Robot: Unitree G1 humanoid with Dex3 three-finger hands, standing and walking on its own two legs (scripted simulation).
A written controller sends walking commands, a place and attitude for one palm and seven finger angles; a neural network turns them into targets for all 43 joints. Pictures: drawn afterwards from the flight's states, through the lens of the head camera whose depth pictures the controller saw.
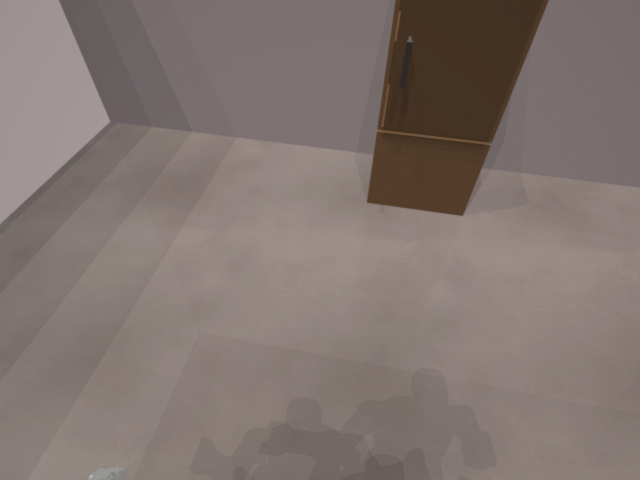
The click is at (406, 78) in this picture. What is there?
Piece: cupboard door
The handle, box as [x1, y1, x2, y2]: [399, 36, 412, 86]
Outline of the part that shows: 411,36 409,36 406,44 399,86 404,86 412,43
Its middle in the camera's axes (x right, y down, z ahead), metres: +0.29 -0.60 +1.31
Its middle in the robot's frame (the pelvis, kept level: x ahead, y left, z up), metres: +1.39 -0.22 -0.07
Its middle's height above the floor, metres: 0.70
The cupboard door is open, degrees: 0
